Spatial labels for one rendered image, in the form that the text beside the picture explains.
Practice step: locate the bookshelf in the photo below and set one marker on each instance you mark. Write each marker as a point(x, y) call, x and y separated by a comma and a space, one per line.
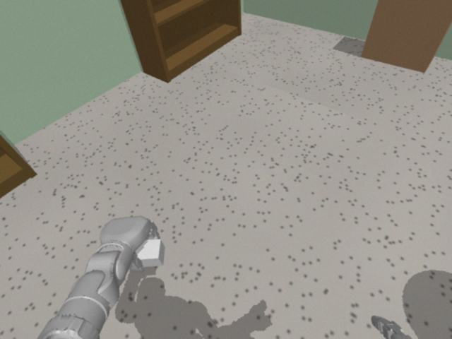
point(13, 169)
point(172, 35)

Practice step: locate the left robot arm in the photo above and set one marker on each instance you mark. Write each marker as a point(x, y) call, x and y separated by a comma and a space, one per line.
point(86, 309)

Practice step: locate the right robot hand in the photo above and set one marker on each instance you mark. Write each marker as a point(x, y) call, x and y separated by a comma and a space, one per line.
point(390, 330)

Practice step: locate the left robot hand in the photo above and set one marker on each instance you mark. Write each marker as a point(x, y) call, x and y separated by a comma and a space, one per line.
point(132, 231)

